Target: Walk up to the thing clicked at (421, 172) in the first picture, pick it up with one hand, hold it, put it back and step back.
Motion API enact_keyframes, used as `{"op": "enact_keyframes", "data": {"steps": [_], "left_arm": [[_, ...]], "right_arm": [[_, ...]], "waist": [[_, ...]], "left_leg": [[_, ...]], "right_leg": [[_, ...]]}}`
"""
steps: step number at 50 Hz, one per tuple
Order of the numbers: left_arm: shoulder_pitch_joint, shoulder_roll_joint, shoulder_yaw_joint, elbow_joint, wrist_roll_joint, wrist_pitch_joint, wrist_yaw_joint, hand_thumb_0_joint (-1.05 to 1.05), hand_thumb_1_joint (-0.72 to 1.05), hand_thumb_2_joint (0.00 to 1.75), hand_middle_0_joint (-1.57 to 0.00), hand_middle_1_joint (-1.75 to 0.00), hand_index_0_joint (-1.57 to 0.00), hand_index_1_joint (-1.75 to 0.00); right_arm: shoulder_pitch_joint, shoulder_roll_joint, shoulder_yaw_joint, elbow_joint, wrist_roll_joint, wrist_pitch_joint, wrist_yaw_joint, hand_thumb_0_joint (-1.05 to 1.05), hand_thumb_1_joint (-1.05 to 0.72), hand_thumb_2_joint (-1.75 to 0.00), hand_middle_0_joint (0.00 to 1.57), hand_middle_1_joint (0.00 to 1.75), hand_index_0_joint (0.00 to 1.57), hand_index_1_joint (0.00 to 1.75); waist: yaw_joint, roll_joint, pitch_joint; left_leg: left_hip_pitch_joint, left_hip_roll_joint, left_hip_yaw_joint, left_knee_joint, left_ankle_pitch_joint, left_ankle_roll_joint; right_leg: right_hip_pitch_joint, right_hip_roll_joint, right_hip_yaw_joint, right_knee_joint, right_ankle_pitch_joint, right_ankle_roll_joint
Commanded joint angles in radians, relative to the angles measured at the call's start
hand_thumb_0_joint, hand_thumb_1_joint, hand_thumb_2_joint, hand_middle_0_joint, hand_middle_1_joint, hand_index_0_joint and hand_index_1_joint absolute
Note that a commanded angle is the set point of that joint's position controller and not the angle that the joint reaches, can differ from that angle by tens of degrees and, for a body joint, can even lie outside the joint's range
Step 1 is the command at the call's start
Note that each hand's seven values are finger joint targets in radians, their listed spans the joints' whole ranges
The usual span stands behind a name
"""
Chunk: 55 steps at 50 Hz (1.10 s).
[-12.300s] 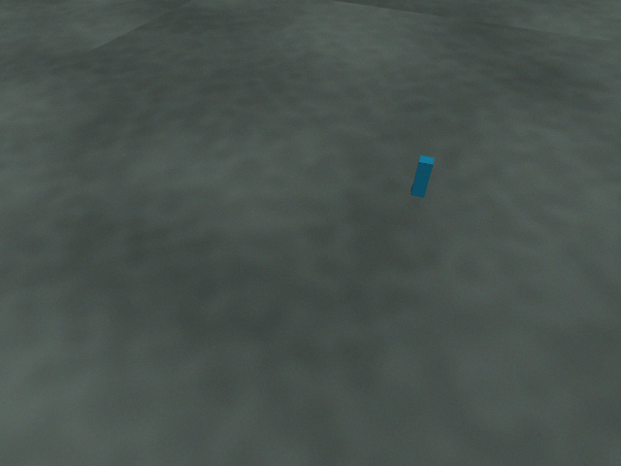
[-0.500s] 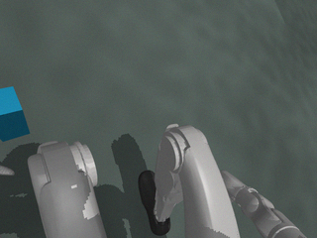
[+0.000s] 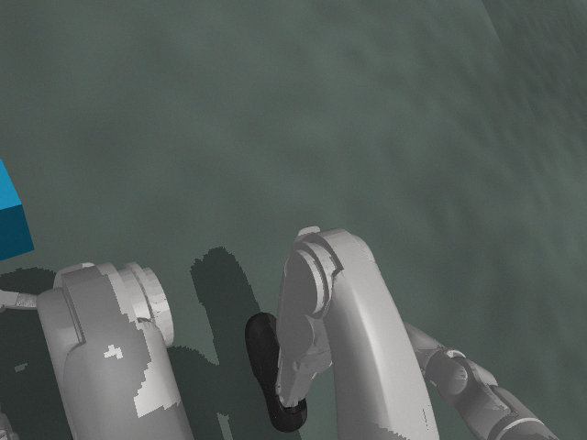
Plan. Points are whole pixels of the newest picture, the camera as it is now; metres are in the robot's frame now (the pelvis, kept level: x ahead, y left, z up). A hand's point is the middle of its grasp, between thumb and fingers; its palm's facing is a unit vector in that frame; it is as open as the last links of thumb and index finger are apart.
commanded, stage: rest palm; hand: left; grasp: from the side
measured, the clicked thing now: out of the picture +0.41 +0.28 -0.18
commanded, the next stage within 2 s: close in 0.08 s
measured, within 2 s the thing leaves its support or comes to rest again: leaves its support in 1.26 s
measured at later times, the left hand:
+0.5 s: hand out of the picture +0.39 +0.28 -0.17, palm faces +0.35 -0.94 +0.00, open 13.1 cm
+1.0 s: hand out of the picture +0.39 +0.28 -0.16, palm faces +0.36 -0.93 +0.01, open 9.8 cm
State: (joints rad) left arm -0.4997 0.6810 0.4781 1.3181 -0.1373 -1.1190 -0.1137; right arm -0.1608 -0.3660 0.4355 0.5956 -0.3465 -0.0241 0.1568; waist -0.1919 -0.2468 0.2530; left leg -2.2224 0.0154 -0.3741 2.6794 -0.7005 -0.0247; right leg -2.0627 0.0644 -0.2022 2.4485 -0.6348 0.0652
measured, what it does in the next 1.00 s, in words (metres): stands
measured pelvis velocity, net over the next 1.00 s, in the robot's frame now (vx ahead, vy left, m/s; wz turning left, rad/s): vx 0.00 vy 0.00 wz -0.02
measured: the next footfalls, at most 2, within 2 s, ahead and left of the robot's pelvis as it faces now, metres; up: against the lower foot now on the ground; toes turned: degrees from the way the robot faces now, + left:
none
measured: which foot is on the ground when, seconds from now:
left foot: down 0.00-1.00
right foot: down 0.00-1.00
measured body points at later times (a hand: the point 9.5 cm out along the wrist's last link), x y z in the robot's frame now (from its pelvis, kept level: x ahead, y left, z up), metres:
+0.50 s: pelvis +0.00 +0.00 +0.00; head +0.22 +0.19 +0.34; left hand +0.37 +0.32 -0.16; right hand +0.20 -0.24 -0.04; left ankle +0.08 +0.13 -0.24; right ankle +0.14 -0.13 -0.24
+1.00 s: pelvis +0.00 +0.00 +0.00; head +0.21 +0.19 +0.35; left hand +0.37 +0.33 -0.16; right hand +0.19 -0.24 -0.03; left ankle +0.08 +0.13 -0.24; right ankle +0.14 -0.13 -0.24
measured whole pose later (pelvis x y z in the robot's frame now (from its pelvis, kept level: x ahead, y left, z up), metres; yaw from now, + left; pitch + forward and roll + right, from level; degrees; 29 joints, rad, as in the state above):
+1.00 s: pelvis +0.00 +0.00 +0.00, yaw -1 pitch +12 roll -17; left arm -0.54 0.72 0.46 1.33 -0.11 -1.13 0.01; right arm -0.18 -0.36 0.46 0.58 -0.35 0.01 0.17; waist -0.21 -0.26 0.28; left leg -2.22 0.02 -0.40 2.68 -0.71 -0.03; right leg -2.06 0.08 -0.22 2.43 -0.63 0.07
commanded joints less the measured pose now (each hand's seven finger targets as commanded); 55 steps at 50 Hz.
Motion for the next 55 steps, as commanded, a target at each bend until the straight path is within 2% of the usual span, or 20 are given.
{"op": "enact_keyframes", "data": {"steps": [1, 4, 7, 9, 10, 19, 22, 23, 25, 31, 37, 41, 42, 46, 47, 49, 50, 52, 53, 55], "left_arm": [[-0.185, 0.125, -0.023, -0.141, 0.007, -0.083, 0.042, 0.0, -0.54, 0.05, -0.06, -0.05, -0.06, -0.04], [-0.18, 0.121, -0.027, -0.117, 0.017, -0.085, 0.065, 0.0, -0.46, 0.07, -0.1, -0.03, -0.09, -0.04], [-0.153, 0.135, -0.012, -0.1, 0.029, -0.093, 0.083, 0.0, -0.41, 0.09, -0.11, -0.04, -0.09, -0.05], [-0.181, 0.145, -0.012, -0.101, 0.036, -0.1, 0.096, 0.0, -0.36, 0.11, -0.12, -0.05, -0.1, -0.06], [-0.157, 0.145, -0.003, -0.099, 0.035, -0.102, 0.101, 0.0, -0.28, 0.17, -0.2, -0.13, -0.18, -0.14], [-0.205, 0.155, -0.023, -0.1, 0.034, -0.114, 0.108, 0.0, 0.07, 0.36, -0.4, -0.3, -0.39, -0.31], [-0.182, 0.162, -0.013, -0.093, 0.028, -0.109, 0.108, 0.0, 0.19, 0.4, -0.44, -0.34, -0.43, -0.35], [-0.193, 0.141, -0.035, -0.104, 0.028, -0.11, 0.105, 0.0, 0.21, 0.42, -0.46, -0.36, -0.45, -0.36], [-0.168, 0.171, -0.002, -0.079, 0.03, -0.103, 0.107, 0.0, 0.28, 0.47, -0.54, -0.42, -0.52, -0.42], [-0.207, 0.183, 0.002, -0.107, 0.028, -0.104, 0.121, 0.0, 0.46, 0.58, -0.64, -0.52, -0.62, -0.52], [-0.197, 0.19, -0.003, -0.138, 0.035, -0.098, 0.125, 0.0, 0.41, 0.69, -0.78, -0.69, -0.77, -0.69], [-0.209, 0.165, -0.019, -0.138, 0.032, -0.088, 0.125, 0.0, 0.39, 0.74, -0.85, -0.75, -0.84, -0.76], [-0.23, 0.141, -0.044, -0.141, 0.032, -0.09, 0.124, 0.0, 0.38, 0.75, -0.85, -0.77, -0.84, -0.77], [-0.21, 0.172, -0.013, -0.116, 0.025, -0.09, 0.126, 0.0, 0.35, 0.79, -0.91, -0.82, -0.9, -0.83], [-0.238, 0.145, -0.04, -0.14, 0.025, -0.096, 0.123, 0.0, 0.38, 0.81, -0.92, -0.85, -0.92, -0.85], [-0.187, 0.173, -0.006, -0.107, 0.026, -0.091, 0.126, 0.0, 0.37, 0.83, -0.96, -0.88, -0.95, -0.88], [-0.23, 0.161, -0.034, -0.115, 0.028, -0.094, 0.125, 0.0, 0.36, 0.84, -0.98, -0.9, -0.97, -0.9], [-0.197, 0.187, 0.003, -0.117, 0.029, -0.096, 0.128, 0.0, 0.38, 0.89, -1.02, -0.94, -1.01, -0.94], [-0.22, 0.165, -0.026, -0.123, 0.031, -0.095, 0.125, 0.0, 0.38, 0.91, -1.03, -0.96, -1.02, -0.97], [-0.198, 0.177, 0.0, -0.1, 0.029, -0.096, 0.128, 0.0, 0.39, 0.96, -1.09, -1.02, -1.08, -1.02]], "right_arm": [[-0.007, -0.339, -0.127, -0.03, 0.0, 0.002, -0.011, 0.0, -0.92, -0.9, 0.2, 0.3, 0.2, 0.3], [-0.008, -0.34, -0.126, -0.03, -0.001, 0.005, -0.006, 0.0, -0.91, -0.9, 0.2, 0.3, 0.2, 0.3], [-0.01, -0.34, -0.122, -0.032, -0.005, 0.012, -0.004, 0.0, -0.9, -0.9, 0.2, 0.3, 0.2, 0.3], [-0.021, -0.343, -0.117, -0.037, -0.007, 0.016, -0.002, 0.0, -0.91, -0.9, 0.2, 0.3, 0.2, 0.3], [-0.018, -0.341, -0.117, -0.036, -0.01, 0.016, -0.002, 0.0, -0.9, -0.9, 0.2, 0.3, 0.2, 0.3], [-0.018, -0.342, -0.104, -0.027, -0.011, 0.018, -0.004, 0.0, -0.89, -0.9, 0.2, 0.3, 0.2, 0.3], [-0.009, -0.343, -0.103, -0.025, -0.011, 0.02, -0.005, 0.0, -0.89, -0.9, 0.2, 0.3, 0.2, 0.3], [-0.026, -0.341, -0.1, -0.037, -0.01, 0.02, -0.004, 0.0, -0.89, -0.9, 0.2, 0.3, 0.2, 0.3], [-0.016, -0.35, -0.103, -0.03, -0.01, 0.025, -0.007, 0.0, -0.89, -0.9, 0.2, 0.3, 0.2, 0.3], [-0.021, -0.347, -0.098, -0.033, -0.012, 0.032, -0.008, 0.0, -0.88, -0.89, 0.2, 0.3, 0.2, 0.3], [-0.016, -0.343, -0.099, -0.033, -0.013, 0.035, -0.007, 0.0, -0.88, -0.89, 0.2, 0.3, 0.2, 0.3], [-0.012, -0.349, -0.108, -0.031, -0.007, 0.035, -0.006, 0.0, -0.89, -0.89, 0.2, 0.3, 0.2, 0.3], [-0.017, -0.346, -0.103, -0.035, -0.008, 0.034, -0.004, 0.0, -0.89, -0.89, 0.2, 0.3, 0.2, 0.3], [-0.014, -0.347, -0.105, -0.037, -0.007, 0.034, -0.004, 0.0, -0.89, -0.89, 0.2, 0.3, 0.2, 0.3], [-0.015, -0.341, -0.098, -0.039, -0.007, 0.034, -0.002, 0.0, -0.89, -0.89, 0.2, 0.3, 0.2, 0.3], [-0.012, -0.346, -0.104, -0.033, -0.006, 0.033, -0.004, 0.0, -0.89, -0.89, 0.2, 0.3, 0.2, 0.3], [-0.017, -0.341, -0.093, -0.036, -0.004, 0.033, -0.003, 0.0, -0.89, -0.89, 0.2, 0.3, 0.2, 0.3], [-0.014, -0.346, -0.1, -0.036, -0.006, 0.036, -0.006, 0.0, -0.89, -0.89, 0.2, 0.3, 0.2, 0.3], [-0.019, -0.346, -0.097, -0.04, -0.006, 0.035, -0.005, 0.0, -0.89, -0.89, 0.2, 0.3, 0.2, 0.3], [-0.019, -0.345, -0.092, -0.043, -0.009, 0.037, -0.004, 0.0, -0.89, -0.9, 0.2, 0.3, 0.2, 0.3]], "waist": [[-0.092, 0.489, -0.54], [-0.099, 0.476, -0.525], [-0.083, 0.486, -0.537], [-0.095, 0.499, -0.513], [-0.084, 0.495, -0.525], [-0.113, 0.49, -0.531], [-0.1, 0.483, -0.554], [-0.104, 0.478, -0.545], [-0.097, 0.501, -0.549], [-0.107, 0.495, -0.534], [-0.1, 0.514, -0.536], [-0.112, 0.515, -0.527], [-0.125, 0.508, -0.522], [-0.111, 0.475, -0.515], [-0.118, 0.492, -0.515], [-0.099, 0.484, -0.537], [-0.113, 0.498, -0.513], [-0.096, 0.504, -0.535], [-0.11, 0.509, -0.522], [-0.106, 0.511, -0.522]], "left_leg": [[0.365, 0.041, 0.125, -0.347, 0.064, -0.007], [0.359, 0.042, 0.12, -0.349, 0.052, -0.007], [0.383, 0.047, 0.109, -0.357, 0.078, -0.013], [0.371, 0.047, 0.105, -0.367, 0.052, -0.015], [0.378, 0.048, 0.109, -0.362, 0.06, -0.014], [0.366, 0.049, 0.113, -0.339, 0.08, -0.009], [0.378, 0.047, 0.116, -0.332, 0.108, -0.008], [0.378, 0.049, 0.113, -0.337, 0.107, -0.011], [0.401, 0.053, 0.108, -0.344, 0.117, -0.015], [0.376, 0.054, 0.111, -0.339, 0.088, -0.01], [0.378, 0.054, 0.111, -0.345, 0.094, -0.01], [0.389, 0.058, 0.1, -0.358, 0.076, -0.013], [0.387, 0.058, 0.095, -0.357, 0.078, -0.013], [0.357, 0.053, 0.102, -0.346, 0.041, -0.005], [0.368, 0.054, 0.095, -0.355, 0.047, -0.009], [0.389, 0.056, 0.097, -0.348, 0.086, -0.01], [0.374, 0.056, 0.092, -0.355, 0.068, -0.011], [0.396, 0.058, 0.095, -0.357, 0.091, -0.013], [0.396, 0.059, 0.091, -0.36, 0.089, -0.015], [0.386, 0.057, 0.093, -0.358, 0.088, -0.014]], "right_leg": [[0.218, 0.029, -0.131, -0.174, 0.142, -0.072], [0.209, 0.03, -0.136, -0.176, 0.133, -0.071], [0.213, 0.033, -0.14, -0.167, 0.148, -0.074], [0.205, 0.029, -0.144, -0.167, 0.128, -0.074], [0.216, 0.033, -0.142, -0.169, 0.135, -0.073], [0.237, 0.037, -0.143, -0.176, 0.165, -0.07], [0.259, 0.039, -0.141, -0.18, 0.186, -0.069], [0.25, 0.038, -0.145, -0.18, 0.181, -0.069], [0.254, 0.039, -0.148, -0.176, 0.188, -0.07], [0.248, 0.04, -0.148, -0.186, 0.168, -0.07], [0.251, 0.04, -0.145, -0.186, 0.174, -0.072], [0.224, 0.039, -0.151, -0.181, 0.162, -0.073], [0.225, 0.037, -0.152, -0.181, 0.168, -0.07], [0.228, 0.041, -0.15, -0.197, 0.139, -0.068], [0.231, 0.037, -0.152, -0.191, 0.144, -0.068], [0.239, 0.04, -0.149, -0.186, 0.171, -0.069], [0.224, 0.039, -0.152, -0.183, 0.153, -0.071], [0.237, 0.04, -0.151, -0.18, 0.17, -0.072], [0.229, 0.037, -0.152, -0.18, 0.17, -0.071], [0.243, 0.039, -0.154, -0.181, 0.169, -0.071]]}}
